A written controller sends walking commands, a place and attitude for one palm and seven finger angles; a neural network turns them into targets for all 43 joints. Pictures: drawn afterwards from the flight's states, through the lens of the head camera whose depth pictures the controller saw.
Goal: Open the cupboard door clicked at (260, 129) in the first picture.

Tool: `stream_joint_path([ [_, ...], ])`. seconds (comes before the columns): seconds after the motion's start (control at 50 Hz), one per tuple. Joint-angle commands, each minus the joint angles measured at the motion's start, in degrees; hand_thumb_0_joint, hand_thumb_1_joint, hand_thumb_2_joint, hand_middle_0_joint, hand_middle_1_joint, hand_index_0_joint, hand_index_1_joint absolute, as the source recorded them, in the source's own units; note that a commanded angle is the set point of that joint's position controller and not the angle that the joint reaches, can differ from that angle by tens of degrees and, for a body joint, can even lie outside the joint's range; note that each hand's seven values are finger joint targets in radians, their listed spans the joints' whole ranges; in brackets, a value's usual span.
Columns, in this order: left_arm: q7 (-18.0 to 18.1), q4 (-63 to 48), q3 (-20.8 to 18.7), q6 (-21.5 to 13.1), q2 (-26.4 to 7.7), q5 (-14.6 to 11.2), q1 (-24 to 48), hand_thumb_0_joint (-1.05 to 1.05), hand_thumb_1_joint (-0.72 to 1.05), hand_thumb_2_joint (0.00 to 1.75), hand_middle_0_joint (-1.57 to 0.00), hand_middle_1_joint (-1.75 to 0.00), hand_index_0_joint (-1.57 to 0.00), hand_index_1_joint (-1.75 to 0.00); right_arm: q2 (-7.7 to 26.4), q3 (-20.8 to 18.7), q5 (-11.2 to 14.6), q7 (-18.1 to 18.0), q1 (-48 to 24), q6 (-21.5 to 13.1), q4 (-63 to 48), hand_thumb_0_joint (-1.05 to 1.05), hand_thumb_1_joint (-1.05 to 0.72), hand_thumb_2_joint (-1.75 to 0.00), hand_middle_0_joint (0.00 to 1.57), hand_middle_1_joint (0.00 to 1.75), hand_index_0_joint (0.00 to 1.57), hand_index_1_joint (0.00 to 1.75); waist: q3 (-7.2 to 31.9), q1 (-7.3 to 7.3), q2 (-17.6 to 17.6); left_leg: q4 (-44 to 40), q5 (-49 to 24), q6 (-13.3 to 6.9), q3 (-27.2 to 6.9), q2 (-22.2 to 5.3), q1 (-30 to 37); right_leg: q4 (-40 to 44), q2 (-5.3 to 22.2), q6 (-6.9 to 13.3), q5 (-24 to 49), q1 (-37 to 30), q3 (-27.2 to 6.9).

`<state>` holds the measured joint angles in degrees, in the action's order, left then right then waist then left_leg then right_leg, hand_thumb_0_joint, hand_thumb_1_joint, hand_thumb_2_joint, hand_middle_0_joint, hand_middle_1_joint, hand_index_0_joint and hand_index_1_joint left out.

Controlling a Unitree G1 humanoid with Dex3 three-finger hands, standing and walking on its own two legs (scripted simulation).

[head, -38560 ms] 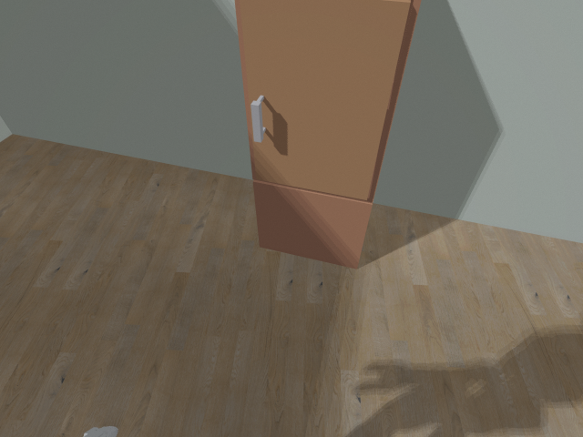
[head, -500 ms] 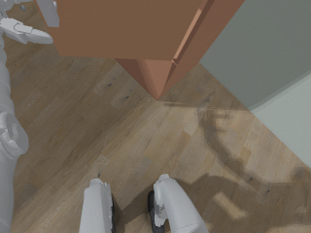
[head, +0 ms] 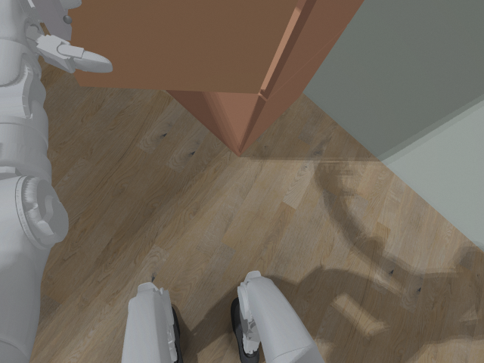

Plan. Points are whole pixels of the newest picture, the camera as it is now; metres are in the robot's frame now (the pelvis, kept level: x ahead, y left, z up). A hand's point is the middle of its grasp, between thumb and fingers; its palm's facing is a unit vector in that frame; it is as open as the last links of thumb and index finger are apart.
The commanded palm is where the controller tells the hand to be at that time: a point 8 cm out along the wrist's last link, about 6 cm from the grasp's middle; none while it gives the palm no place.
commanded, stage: slide the fingers in behind the handle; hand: left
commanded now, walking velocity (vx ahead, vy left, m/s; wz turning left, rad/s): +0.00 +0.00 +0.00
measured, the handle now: out of the picture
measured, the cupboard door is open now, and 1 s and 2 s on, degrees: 46 48 72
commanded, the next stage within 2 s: close the thumb around the handle in 0.48 s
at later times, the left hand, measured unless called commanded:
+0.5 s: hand (66, 24) +0.58 +0.17 +0.07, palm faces +0.02 -1.00 -0.02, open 14.1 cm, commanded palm +0.57 +0.18 +0.07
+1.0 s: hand (66, 20) +0.59 +0.17 +0.07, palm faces +0.01 -1.00 -0.03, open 9.2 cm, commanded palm +0.57 +0.18 +0.07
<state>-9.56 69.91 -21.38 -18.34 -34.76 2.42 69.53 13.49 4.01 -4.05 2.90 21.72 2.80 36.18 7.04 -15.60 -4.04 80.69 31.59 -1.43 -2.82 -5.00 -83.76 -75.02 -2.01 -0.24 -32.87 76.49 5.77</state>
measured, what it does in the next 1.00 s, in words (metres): stands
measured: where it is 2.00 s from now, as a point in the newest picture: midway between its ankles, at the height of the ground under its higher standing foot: (209, 348)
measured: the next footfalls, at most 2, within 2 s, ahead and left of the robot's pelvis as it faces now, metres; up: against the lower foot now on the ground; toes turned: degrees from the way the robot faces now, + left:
none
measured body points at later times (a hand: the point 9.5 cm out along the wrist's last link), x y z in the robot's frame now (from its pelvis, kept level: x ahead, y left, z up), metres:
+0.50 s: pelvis +0.01 -0.01 +0.01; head +0.20 +0.03 +0.42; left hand +0.57 +0.22 +0.07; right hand -0.01 -0.27 -0.09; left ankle +0.03 +0.10 -0.59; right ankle +0.01 -0.13 -0.59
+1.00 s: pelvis +0.00 -0.01 +0.00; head +0.20 +0.03 +0.40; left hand +0.58 +0.22 +0.07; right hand -0.02 -0.26 -0.10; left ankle +0.03 +0.10 -0.59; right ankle +0.01 -0.13 -0.59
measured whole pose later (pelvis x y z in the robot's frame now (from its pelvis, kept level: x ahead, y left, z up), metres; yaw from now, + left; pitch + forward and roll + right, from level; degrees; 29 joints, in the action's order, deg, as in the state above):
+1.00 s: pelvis +0.00 -0.01 +0.00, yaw +1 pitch +33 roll -7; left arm -10.1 71.4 -21.5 -20.1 -34.1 0.6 68.2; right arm 13.8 3.5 -3.4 2.4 21.7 3.4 37.2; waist 7.3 -14.5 -4.0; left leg 79.7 31.4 -0.9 -2.6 -5.0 -82.1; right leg -74.8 -2.1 0.2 -33.0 75.4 5.4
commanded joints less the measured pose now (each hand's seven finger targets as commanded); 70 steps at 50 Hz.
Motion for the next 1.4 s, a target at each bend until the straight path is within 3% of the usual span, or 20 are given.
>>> stream_joint_path([
  [0.0, -0.09, -13.53, -0.95, -3.62, -10.28, -1.40, 27.42, 0.00, -0.50, 0.30, -0.30, -1.20, -0.30, -1.20, 12.47, -4.26, 0.41, -0.67, 14.83, 0.47, -0.17, 0.00, -0.90, -0.90, 0.20, 0.30, 0.20, 0.30, 37.70, -1.57, -12.27, -7.25, -29.53, -0.52, -3.75, 1.57, 39.21, 8.73, -2.39, 2.11, 22.40, -10.43, -1.38],
  [0.14, -0.57, -15.54, -0.68, -5.11, -8.75, -2.46, 26.86, 0.00, -0.50, 0.30, -0.30, -1.20, -0.30, -1.20, 12.32, -4.76, 0.44, -0.76, 15.46, 0.20, 0.92, 0.00, -0.90, -0.90, 0.20, 0.30, 0.20, 0.30, 38.26, -1.35, -12.70, -7.69, -31.62, -0.28, -3.66, 1.49, 41.41, 9.16, -2.20, 2.06, 24.26, -10.70, -1.60],
  [0.18, -0.68, -14.25, -1.43, -5.30, -8.88, -2.93, 24.63, 0.00, -0.50, 0.30, -0.30, -1.20, -0.30, -1.20, 12.23, -4.82, 0.51, -0.80, 15.54, 0.15, 1.07, 0.00, -0.90, -0.90, 0.20, 0.30, 0.20, 0.30, 37.46, -1.19, -10.26, -7.79, -31.07, -0.50, -3.07, 1.69, 39.84, 9.72, -2.30, 1.93, 25.19, -12.74, -1.85],
  [0.24, -0.84, -15.96, -1.57, -6.57, -8.97, -2.97, 24.14, 0.00, -0.50, 0.30, -0.30, -1.20, -0.30, -1.20, 12.05, -4.97, 0.55, -0.68, 15.33, 0.05, 1.05, 0.00, -0.90, -0.90, 0.20, 0.30, 0.20, 0.30, 38.87, -0.20, -11.91, -8.03, -32.00, -0.30, -2.87, 1.87, 40.96, 9.55, -2.23, 2.10, 26.03, -13.77, -1.96],
  [0.3, -0.97, -12.97, -0.98, -6.29, -8.41, -3.03, 23.26, 0.00, -0.50, 0.30, -0.30, -1.20, -0.30, -1.20, 12.12, -4.93, 0.77, -0.84, 15.09, 0.20, 1.39, 0.00, -0.90, -0.90, 0.20, 0.30, 0.20, 0.30, 34.86, -0.98, -9.51, -7.97, -29.42, -0.61, -2.14, 1.93, 37.69, 10.27, -2.28, 1.86, 25.08, -13.96, -2.31],
  [0.34, -1.01, -14.21, -0.82, -6.90, -8.26, -3.00, 23.79, 0.00, -0.50, 0.30, -0.30, -1.20, -0.30, -1.20, 12.16, -5.05, 0.73, -0.89, 14.98, 0.19, 1.31, 0.00, -0.90, -0.90, 0.20, 0.30, 0.20, 0.30, 36.05, -0.68, -11.96, -7.95, -31.08, -0.48, -2.23, 1.94, 39.86, 10.03, -2.12, 2.05, 25.66, -13.11, -2.37],
  [0.5, -1.23, -13.26, 0.48, -7.30, -6.71, -3.40, 23.75, 0.00, -0.50, 0.30, -0.30, -1.20, -0.30, -1.20, 12.33, -5.20, 0.89, -0.96, 13.95, 0.46, 1.33, 0.00, -0.90, -0.90, 0.20, 0.30, 0.20, 0.30, 35.33, -1.19, -11.34, -7.71, -30.28, -0.49, -2.28, 1.99, 40.05, 10.23, -2.06, 1.96, 24.46, -12.10, -2.33],
  [0.56, -1.26, -12.84, -0.07, -7.34, -8.07, -3.21, 24.43, 0.00, -0.50, 0.30, -0.30, -1.20, -0.30, -1.20, 12.52, -4.96, 0.87, -1.19, 13.84, 0.65, 1.15, 0.00, -0.90, -0.90, 0.20, 0.30, 0.20, 0.30, 35.13, -1.11, -11.42, -7.60, -30.21, -0.50, -2.41, 1.92, 39.47, 9.84, -1.99, 2.01, 24.28, -12.00, -2.36],
  [0.62, -1.20, -13.55, 0.65, -7.44, -6.60, -3.29, 24.08, 0.00, -0.33, 0.37, -0.31, -1.22, -0.31, -1.22, 12.43, -5.19, 0.75, -0.99, 14.11, 0.64, 0.94, 0.00, -0.90, -0.90, 0.20, 0.30, 0.20, 0.30, 36.95, -0.93, -12.43, -7.64, -32.03, -0.38, -2.81, 1.91, 41.82, 9.59, -2.07, 2.18, 24.96, -11.50, -2.26],
  [0.78, -1.10, -10.76, 1.35, -6.26, -6.81, -2.92, 26.58, 0.00, 0.12, 0.56, -0.34, -1.27, -0.34, -1.27, 12.50, -4.71, 0.80, -1.31, 13.78, 0.70, 1.20, 0.00, -0.90, -0.90, 0.20, 0.30, 0.20, 0.30, 33.91, -2.36, -10.72, -7.20, -27.69, -0.69, -2.80, 1.84, 38.10, 9.93, -2.12, 1.86, 21.61, -9.67, -2.25],
  [0.84, -0.96, -10.40, -0.47, -6.34, -9.26, -2.53, 26.52, 0.00, 0.28, 0.64, -0.36, -1.28, -0.36, -1.28, 12.67, -4.52, 0.65, -1.44, 14.10, 0.59, 1.10, 0.00, -0.90, -0.90, 0.20, 0.30, 0.20, 0.30, 35.36, -1.61, -11.66, -7.23, -27.80, -0.54, -3.12, 1.77, 38.57, 9.35, -2.10, 2.07, 20.93, -9.57, -2.05],
  [0.9, -0.93, -9.74, -0.29, -5.66, -9.48, -2.45, 27.15, 0.00, 0.45, 0.71, -0.37, -1.30, -0.37, -1.30, 12.65, -4.34, 0.62, -1.52, 14.14, 0.58, 1.03, 0.00, -0.90, -0.90, 0.20, 0.30, 0.20, 0.30, 34.33, -2.17, -10.81, -6.95, -27.11, -0.71, -2.98, 1.67, 36.97, 9.33, -2.16, 1.94, 20.78, -9.60, -2.09],
  [0.96, -1.03, -12.51, 0.25, -5.98, -8.18, -2.45, 26.54, 0.00, 0.62, 0.78, -0.38, -1.32, -0.38, -1.32, 12.52, -4.61, 0.46, -1.14, 14.22, 0.53, 0.75, 0.00, -0.90, -0.90, 0.20, 0.30, 0.20, 0.30, 37.83, -1.05, -14.43, -7.26, -30.52, -0.10, -3.78, 1.57, 41.72, 8.74, -2.11, 2.30, 21.66, -8.36, -1.60],
  [1.02, -0.98, -13.26, -0.84, -5.92, -8.92, -2.67, 25.10, 0.00, 0.79, 0.85, -0.39, -1.34, -0.39, -1.34, 12.64, -4.83, 0.55, -0.99, 14.66, 0.51, 0.70, 0.00, -0.90, -0.90, 0.20, 0.30, 0.20, 0.30, 38.76, -0.75, -12.93, -7.60, -31.42, -0.10, -3.99, 1.48, 42.24, 8.72, -2.19, 2.25, 22.64, -9.47, -1.63],
  [1.06, -0.79, -12.32, -0.33, -5.49, -8.37, -2.65, 25.48, 0.00, 0.90, 0.90, -0.40, -1.35, -0.40, -1.35, 12.56, -4.77, 0.66, -1.09, 14.51, 0.61, 1.16, 0.00, -0.90, -0.90, 0.20, 0.30, 0.20, 0.30, 36.32, -1.25, -11.72, -7.64, -29.51, -0.24, -3.41, 1.51, 40.33, 9.54, -2.17, 1.97, 22.03, -9.67, -1.73],
  [1.2, -0.14, -10.42, 0.44, -5.23, -7.65, -2.27, 26.41, 0.00, 0.90, 0.90, -0.40, -1.35, -0.40, -1.35, 12.65, -4.57, 0.54, -1.17, 14.62, 0.36, 1.39, 0.00, -0.90, -0.90, 0.20, 0.30, 0.20, 0.30, 33.72, -2.08, -11.38, -8.00, -26.86, -0.35, -3.56, 1.55, 38.96, 9.81, -2.20, 2.01, 19.38, -7.76, -1.50],
  [1.26, 0.03, -11.15, -0.21, -5.83, -8.83, -1.95, 27.28, 0.00, 0.90, 0.90, -0.40, -1.35, -0.40, -1.35, 12.79, -4.59, 0.40, -1.19, 15.01, 0.37, 1.54, 0.00, -0.90, -0.90, 0.20, 0.30, 0.20, 0.30, 35.37, -1.71, -12.12, -7.87, -28.27, -0.17, -4.01, 1.53, 40.35, 9.31, -2.14, 2.18, 19.81, -7.64, -1.41],
  [1.32, -0.11, -11.52, 1.05, -6.01, -7.02, -2.25, 27.76, 0.00, 0.90, 0.90, -0.40, -1.35, -0.40, -1.35, 12.63, -4.67, 0.27, -1.01, 14.88, 0.21, 1.59, 0.00, -0.90, -0.90, 0.20, 0.30, 0.20, 0.30, 35.14, -2.10, -12.78, -8.01, -28.52, -0.11, -4.27, 1.49, 41.25, 9.18, -2.12, 2.23, 19.67, -6.86, -1.28],
  [1.36, 0.04, -12.15, 0.50, -5.97, -7.80, -2.28, 27.61, 0.00, 0.90, 0.90, -0.40, -1.35, -0.40, -1.35, 12.77, -4.72, 0.30, -1.08, 14.68, 0.31, 1.42, 0.00, -0.90, -0.90, 0.20, 0.30, 0.20, 0.30, 35.99, -1.91, -12.73, -7.75, -28.74, -0.16, -3.92, 1.54, 40.81, 9.38, -2.12, 2.11, 20.40, -7.79, -1.52],
  [1.38, 0.09, -11.14, -3.52, -5.98, -13.32, -1.84, 26.64, 0.00, 0.90, 0.90, -0.40, -1.35, -0.40, -1.35, 13.10, -4.52, 0.38, -1.33, 14.83, 0.47, 1.48, 0.00, -0.90, -0.90, 0.20, 0.30, 0.20, 0.30, 36.00, -0.86, -12.29, -7.40, -28.80, -0.23, -3.58, 1.47, 39.39, 9.21, -2.14, 2.18, 20.83, -9.29, -1.73],
])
